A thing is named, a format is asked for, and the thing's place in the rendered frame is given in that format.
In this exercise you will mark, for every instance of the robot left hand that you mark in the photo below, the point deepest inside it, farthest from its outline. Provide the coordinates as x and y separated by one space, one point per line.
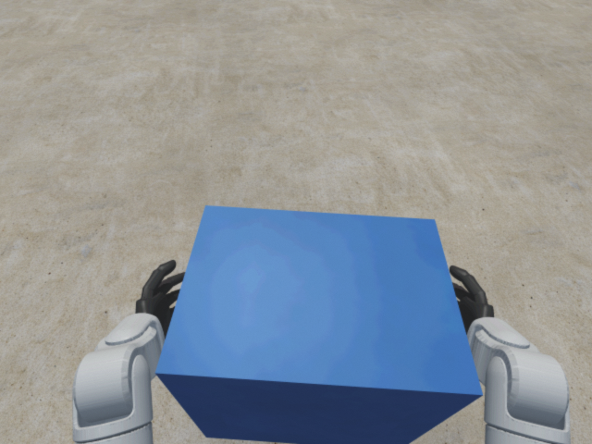
155 299

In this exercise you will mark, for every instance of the robot right hand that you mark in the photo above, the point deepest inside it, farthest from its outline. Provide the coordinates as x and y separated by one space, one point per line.
472 304

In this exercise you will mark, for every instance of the carton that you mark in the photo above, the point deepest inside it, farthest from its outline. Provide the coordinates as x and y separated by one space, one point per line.
317 328

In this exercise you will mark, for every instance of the robot right forearm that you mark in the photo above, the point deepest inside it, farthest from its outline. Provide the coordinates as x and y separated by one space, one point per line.
526 392

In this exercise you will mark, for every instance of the robot left forearm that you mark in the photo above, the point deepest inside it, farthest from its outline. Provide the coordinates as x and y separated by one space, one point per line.
111 394

